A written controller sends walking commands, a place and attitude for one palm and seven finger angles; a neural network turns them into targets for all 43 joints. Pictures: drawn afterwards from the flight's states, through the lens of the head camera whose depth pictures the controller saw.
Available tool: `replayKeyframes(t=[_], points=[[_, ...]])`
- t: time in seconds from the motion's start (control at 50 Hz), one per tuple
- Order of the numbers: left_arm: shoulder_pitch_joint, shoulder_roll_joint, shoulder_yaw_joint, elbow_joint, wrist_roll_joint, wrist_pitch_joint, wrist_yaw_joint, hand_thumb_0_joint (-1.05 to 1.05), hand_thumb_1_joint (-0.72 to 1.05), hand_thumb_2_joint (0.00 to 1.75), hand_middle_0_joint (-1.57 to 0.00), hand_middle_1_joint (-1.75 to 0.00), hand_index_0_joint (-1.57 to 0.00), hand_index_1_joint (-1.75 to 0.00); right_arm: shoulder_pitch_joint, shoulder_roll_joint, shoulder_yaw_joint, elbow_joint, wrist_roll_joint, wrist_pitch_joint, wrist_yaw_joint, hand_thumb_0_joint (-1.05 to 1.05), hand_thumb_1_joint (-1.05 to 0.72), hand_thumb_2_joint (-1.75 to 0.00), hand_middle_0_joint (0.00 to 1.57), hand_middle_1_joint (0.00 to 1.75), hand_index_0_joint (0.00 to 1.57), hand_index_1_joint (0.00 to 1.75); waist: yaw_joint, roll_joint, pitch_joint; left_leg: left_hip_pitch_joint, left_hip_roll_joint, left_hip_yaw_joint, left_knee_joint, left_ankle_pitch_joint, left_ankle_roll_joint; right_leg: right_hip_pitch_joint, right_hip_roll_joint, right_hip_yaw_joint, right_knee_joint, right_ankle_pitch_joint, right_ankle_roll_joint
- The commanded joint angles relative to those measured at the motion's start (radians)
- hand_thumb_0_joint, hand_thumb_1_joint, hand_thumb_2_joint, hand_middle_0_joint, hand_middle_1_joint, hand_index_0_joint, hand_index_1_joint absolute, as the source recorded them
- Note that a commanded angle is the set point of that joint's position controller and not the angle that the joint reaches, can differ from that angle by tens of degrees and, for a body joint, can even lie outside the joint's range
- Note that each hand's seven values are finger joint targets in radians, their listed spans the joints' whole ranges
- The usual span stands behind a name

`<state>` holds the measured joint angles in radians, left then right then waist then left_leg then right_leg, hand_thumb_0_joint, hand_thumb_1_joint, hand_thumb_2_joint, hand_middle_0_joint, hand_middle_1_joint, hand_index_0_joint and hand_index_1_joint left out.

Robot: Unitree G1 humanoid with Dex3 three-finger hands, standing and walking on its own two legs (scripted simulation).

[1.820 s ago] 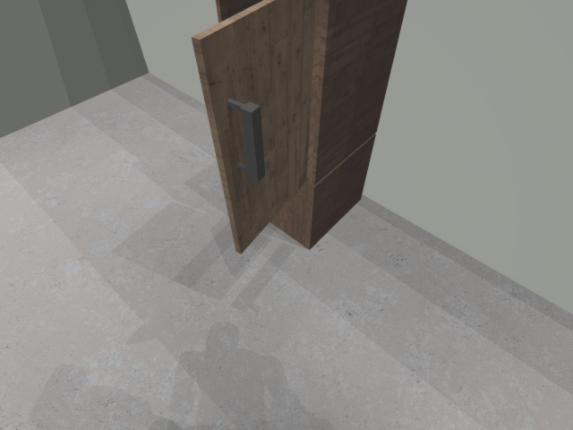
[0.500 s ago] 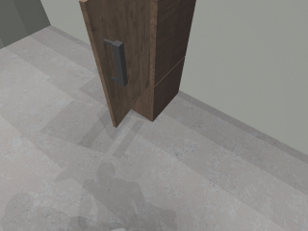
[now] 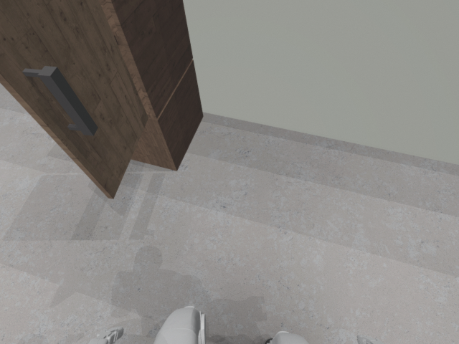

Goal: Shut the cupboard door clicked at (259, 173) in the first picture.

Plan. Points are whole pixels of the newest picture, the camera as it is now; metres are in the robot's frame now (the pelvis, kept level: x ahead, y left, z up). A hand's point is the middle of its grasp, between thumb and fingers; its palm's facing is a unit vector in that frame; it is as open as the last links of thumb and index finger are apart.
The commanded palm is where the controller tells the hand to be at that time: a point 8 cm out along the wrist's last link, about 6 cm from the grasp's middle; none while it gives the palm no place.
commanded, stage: walk around to get in front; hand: left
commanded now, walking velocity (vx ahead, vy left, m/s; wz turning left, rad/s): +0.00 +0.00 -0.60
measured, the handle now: (62, 103) +0.54 +0.40 +0.05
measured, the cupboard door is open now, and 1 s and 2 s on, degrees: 98 98 98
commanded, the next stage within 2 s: none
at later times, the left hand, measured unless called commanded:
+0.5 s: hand (138, 315) +0.17 +0.21 -0.16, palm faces -0.27 -0.94 -0.19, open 7.4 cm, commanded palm none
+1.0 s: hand (201, 304) +0.19 +0.08 -0.15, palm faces -0.56 -0.79 -0.24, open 7.4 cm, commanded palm none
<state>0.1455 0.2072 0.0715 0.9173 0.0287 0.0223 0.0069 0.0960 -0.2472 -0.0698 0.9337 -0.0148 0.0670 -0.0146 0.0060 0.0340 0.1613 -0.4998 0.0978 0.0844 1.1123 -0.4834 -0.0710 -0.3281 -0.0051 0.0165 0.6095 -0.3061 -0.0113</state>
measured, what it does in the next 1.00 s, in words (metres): steps on the spot, turning right: left foot, then right foot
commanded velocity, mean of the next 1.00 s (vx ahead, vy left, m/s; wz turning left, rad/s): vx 0.00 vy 0.00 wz -0.60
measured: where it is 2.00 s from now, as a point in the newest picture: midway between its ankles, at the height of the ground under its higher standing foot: outside the picture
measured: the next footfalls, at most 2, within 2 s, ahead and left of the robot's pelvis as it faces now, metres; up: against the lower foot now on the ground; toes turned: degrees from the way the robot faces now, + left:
left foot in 0.22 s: +0.05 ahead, +0.12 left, +0.00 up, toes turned -6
right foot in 0.68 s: -0.01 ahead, -0.11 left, +0.00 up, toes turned -30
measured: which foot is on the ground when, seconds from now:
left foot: up 0.00-0.20, down 0.22-0.68, up 0.70-1.00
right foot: down 0.00-0.22, up 0.24-0.66, down 0.68-1.00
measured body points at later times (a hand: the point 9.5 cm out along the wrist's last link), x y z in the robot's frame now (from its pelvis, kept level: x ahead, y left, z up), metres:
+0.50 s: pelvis +0.01 +0.03 +0.02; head +0.09 +0.05 +0.46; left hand +0.18 +0.26 -0.14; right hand -0.01 -0.22 -0.11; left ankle +0.01 +0.13 -0.73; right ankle -0.07 -0.11 -0.63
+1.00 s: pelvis +0.00 -0.02 +0.01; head +0.05 -0.07 +0.45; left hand +0.22 +0.12 -0.13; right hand -0.07 -0.28 -0.14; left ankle +0.09 +0.12 -0.67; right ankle -0.04 -0.09 -0.73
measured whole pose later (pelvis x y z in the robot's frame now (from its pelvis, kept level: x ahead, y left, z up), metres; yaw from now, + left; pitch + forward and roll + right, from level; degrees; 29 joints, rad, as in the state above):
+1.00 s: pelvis +0.00 -0.02 +0.01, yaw -35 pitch +2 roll +1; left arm 0.15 0.19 0.05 0.90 0.02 0.02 0.00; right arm 0.13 -0.23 -0.06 0.90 -0.01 0.06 -0.02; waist -0.01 0.01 0.11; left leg -0.48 0.07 -0.01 0.99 -0.40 -0.09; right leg -0.28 0.07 0.08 0.49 -0.24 -0.07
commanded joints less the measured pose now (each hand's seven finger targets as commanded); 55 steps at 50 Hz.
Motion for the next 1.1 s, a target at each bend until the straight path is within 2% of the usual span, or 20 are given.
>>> replayKeyframes(t=[0.0, 0.1, 0.16, 0.18, 0.2, 0.22, 0.24, 0.26, 0.3, 0.34, 0.5, 0.58, 0.62, 0.64, 0.66, 0.68, 0.7, 0.8, 1.0, 1.08], points=[[0.058, 0.208, 0.049, -0.059, 0.000, -0.010, 0.021, 0.00, 0.90, 0.90, -0.20, -0.30, -0.20, -0.30, 0.000, -0.051, -0.010, -0.093, 0.006, -0.026, -0.008, 0.00, -0.90, -0.90, 0.20, 0.30, 0.20, 0.30, 0.013, -0.184, -0.244, -0.037, -0.027, -0.066, -0.013, 0.065, -0.012, 0.216, -0.208, 0.264, -0.188, 0.564, -0.162], [0.063, 0.225, 0.058, -0.061, 0.005, -0.002, 0.014, 0.00, 0.90, 0.90, -0.20, -0.30, -0.20, -0.30, -0.015, -0.045, -0.003, -0.115, 0.015, -0.041, -0.018, 0.00, -0.90, -0.90, 0.20, 0.30, 0.20, 0.30, 0.018, -0.184, -0.221, 0.065, -0.057, -0.070, -0.259, 0.022, 0.002, 0.172, -0.217, 0.353, -0.184, 0.535, -0.189], [0.012, 0.207, 0.055, -0.067, -0.003, 0.006, 0.010, 0.00, 0.90, 0.90, -0.20, -0.30, -0.20, -0.30, 0.090, -0.053, -0.002, -0.086, 0.020, -0.056, -0.027, 0.00, -0.90, -0.90, 0.20, 0.30, 0.20, 0.30, -0.033, -0.154, -0.241, 0.279, -0.078, -0.069, -0.560, 0.170, 0.015, 0.070, -0.159, 0.357, -0.111, 0.495, -0.123], [-0.001, 0.174, 0.047, -0.081, -0.014, 0.010, 0.006, 0.00, 0.90, 0.90, -0.20, -0.30, -0.20, -0.30, 0.149, -0.093, -0.006, -0.068, 0.016, -0.069, -0.033, 0.00, -0.90, -0.90, 0.20, 0.30, 0.20, 0.30, -0.064, -0.058, -0.270, 0.445, -0.010, -0.110, -0.720, 0.264, 0.033, -0.044, -0.093, 0.291, -0.038, 0.368, -0.069], [0.023, 0.103, 0.033, -0.103, -0.027, 0.013, -0.005, 0.00, 0.90, 0.90, -0.20, -0.30, -0.20, -0.30, 0.163, -0.198, -0.023, -0.072, -0.002, -0.082, -0.038, 0.00, -0.90, -0.90, 0.20, 0.30, 0.20, 0.30, -0.056, 0.245, -0.278, 0.566, 0.274, -0.399, -0.836, 0.399, 0.125, -0.245, 0.059, 0.138, 0.160, -0.071, 0.011], [-0.017, 0.120, 0.030, -0.110, -0.012, 0.014, -0.012, 0.00, 0.90, 0.90, -0.20, -0.30, -0.20, -0.30, 0.186, -0.246, -0.030, -0.074, -0.007, -0.073, -0.045, 0.00, -0.90, -0.90, 0.20, 0.30, 0.20, 0.30, -0.072, 0.290, -0.250, 0.497, 0.421, -0.486, -0.816, 0.621, 0.222, -0.280, 0.059, 0.055, 0.402, -0.346, 0.048], [-0.017, 0.142, 0.038, -0.110, -0.007, 0.017, -0.018, 0.00, 0.90, 0.90, -0.20, -0.30, -0.20, -0.30, 0.153, -0.215, -0.017, -0.099, -0.017, -0.068, -0.045, 0.00, -0.90, -0.90, 0.20, 0.30, 0.20, 0.30, -0.051, 0.180, -0.209, 0.387, 0.407, -0.410, -0.797, 0.656, 0.263, -0.257, 0.017, 0.082, 0.541, -0.310, 0.053], [-0.003, 0.138, 0.045, -0.087, 0.006, 0.023, -0.020, 0.00, 0.90, 0.90, -0.20, -0.30, -0.20, -0.30, 0.113, -0.165, -0.001, -0.103, -0.018, -0.077, -0.047, 0.00, -0.90, -0.90, 0.20, 0.30, 0.20, 0.30, -0.024, 0.227, -0.192, 0.368, 0.346, -0.348, -0.797, 0.757, 0.233, -0.274, 0.013, 0.090, 0.608, -0.249, 0.062], [0.023, 0.125, 0.046, -0.062, 0.002, 0.023, -0.031, 0.00, 0.90, 0.90, -0.20, -0.30, -0.20, -0.30, 0.095, -0.131, 0.011, -0.124, -0.014, -0.079, -0.048, 0.00, -0.90, -0.90, 0.20, 0.30, 0.20, 0.30, 0.004, 0.137, -0.172, 0.403, 0.240, -0.175, -0.735, 0.885, 0.176, -0.285, -0.003, 0.047, 0.683, -0.156, 0.078], [0.034, 0.101, 0.038, -0.056, -0.002, 0.028, -0.037, 0.00, 0.90, 0.90, -0.20, -0.30, -0.20, -0.30, 0.131, -0.124, 0.010, -0.106, -0.010, -0.082, -0.048, 0.00, -0.90, -0.90, 0.20, 0.30, 0.20, 0.30, 0.000, 0.134, -0.210, 0.481, 0.194, -0.079, -0.711, 0.931, 0.149, -0.301, -0.002, 0.011, 0.676, -0.099, 0.087], [-0.113, 0.069, 0.015, -0.101, -0.007, 0.025, -0.051, 0.00, 0.90, 0.90, -0.20, -0.30, -0.20, -0.30, 0.257, -0.141, -0.010, -0.047, -0.016, -0.076, -0.034, 0.00, -0.90, -0.90, 0.20, 0.30, 0.20, 0.30, -0.063, 0.168, -0.198, 0.537, 0.235, 0.007, -0.700, 0.887, 0.177, -0.221, -0.032, -0.086, 0.308, -0.116, 0.073], [-0.081, 0.082, 0.012, -0.095, -0.010, 0.013, -0.048, 0.00, 0.90, 0.90, -0.20, -0.30, -0.20, -0.30, 0.234, -0.174, -0.024, -0.043, -0.016, -0.071, -0.021, 0.00, -0.90, -0.90, 0.20, 0.30, 0.20, 0.30, -0.046, 0.202, -0.224, 0.487, 0.269, 0.039, -0.639, 0.854, 0.157, -0.048, -0.012, -0.117, 0.063, -0.103, 0.031], [0.040, 0.122, 0.024, -0.060, -0.008, 0.005, -0.041, 0.00, 0.90, 0.90, -0.20, -0.30, -0.20, -0.30, 0.186, -0.179, -0.026, -0.057, -0.005, -0.068, -0.016, 0.00, -0.90, -0.90, 0.20, 0.30, 0.20, 0.30, 0.033, 0.109, -0.245, 0.344, 0.246, 0.088, -0.486, 0.727, 0.094, 0.192, -0.015, -0.106, -0.150, 0.128, 0.001], [0.131, 0.224, 0.042, -0.034, 0.003, -0.006, -0.026, 0.00, 0.90, 0.90, -0.20, -0.30, -0.20, -0.30, 0.183, -0.126, -0.017, -0.078, 0.011, -0.063, -0.007, 0.00, -0.90, -0.90, 0.20, 0.30, 0.20, 0.30, 0.071, -0.158, -0.304, 0.133, 0.155, 0.165, -0.270, 0.431, 0.030, 0.410, -0.202, 0.118, -0.231, 0.380, -0.066], [0.188, 0.322, 0.066, -0.015, -0.003, -0.012, -0.009, 0.00, 0.90, 0.90, -0.20, -0.30, -0.20, -0.30, 0.116, -0.064, 0.004, -0.132, 0.007, -0.055, -0.005, 0.00, -0.90, -0.90, 0.20, 0.30, 0.20, 0.30, 0.100, -0.380, -0.291, -0.086, 0.004, 0.115, -0.012, -0.174, -0.015, 0.426, -0.414, 0.409, -0.230, 0.773, -0.187], [0.180, 0.311, 0.061, -0.016, -0.015, -0.007, 0.007, 0.00, 0.90, 0.90, -0.20, -0.30, -0.20, -0.30, 0.109, -0.092, 0.003, -0.122, 0.009, -0.036, -0.017, 0.00, -0.90, -0.90, 0.20, 0.30, 0.20, 0.30, 0.095, -0.316, -0.270, -0.109, 0.024, -0.049, 0.076, -0.172, 0.000, 0.361, -0.410, 0.362, -0.234, 0.681, -0.234], [0.108, 0.256, 0.050, -0.039, -0.015, -0.001, 0.015, 0.00, 0.90, 0.90, -0.20, -0.30, -0.20, -0.30, 0.086, -0.085, -0.001, -0.109, 0.009, -0.027, -0.014, 0.00, -0.90, -0.90, 0.20, 0.30, 0.20, 0.30, 0.067, -0.245, -0.179, -0.133, 0.041, -0.077, 0.099, -0.074, 0.002, 0.268, -0.335, 0.306, -0.265, 0.483, -0.211], [-0.009, 0.193, 0.030, -0.087, -0.014, -0.014, 0.015, 0.00, 0.90, 0.90, -0.20, -0.30, -0.20, -0.30, 0.136, -0.074, -0.006, -0.063, -0.003, -0.017, -0.004, 0.00, -0.90, -0.90, 0.20, 0.30, 0.20, 0.30, -0.019, -0.166, -0.190, -0.040, 0.011, -0.078, 0.033, 0.118, -0.024, 0.159, -0.200, 0.211, -0.263, 0.430, -0.147], [0.068, 0.210, 0.051, -0.076, -0.003, -0.010, 0.007, 0.00, 0.90, 0.90, -0.20, -0.30, -0.20, -0.30, 0.014, -0.063, -0.005, -0.116, 0.010, -0.040, -0.019, 0.00, -0.90, -0.90, 0.20, 0.30, 0.20, 0.30, 0.028, -0.177, -0.226, 0.020, -0.056, -0.091, -0.256, 0.038, -0.014, 0.225, -0.194, 0.378, -0.213, 0.534, -0.195], [0.033, 0.213, 0.055, -0.080, -0.006, -0.003, 0.007, 0.00, 0.90, 0.90, -0.20, -0.30, -0.20, -0.30, 0.071, -0.064, -0.003, -0.108, 0.019, -0.051, -0.026, 0.00, -0.90, -0.90, 0.20, 0.30, 0.20, 0.30, -0.008, -0.174, -0.241, 0.175, -0.089, -0.093, -0.477, 0.105, 0.006, 0.152, -0.163, 0.420, -0.167, 0.550, -0.159]])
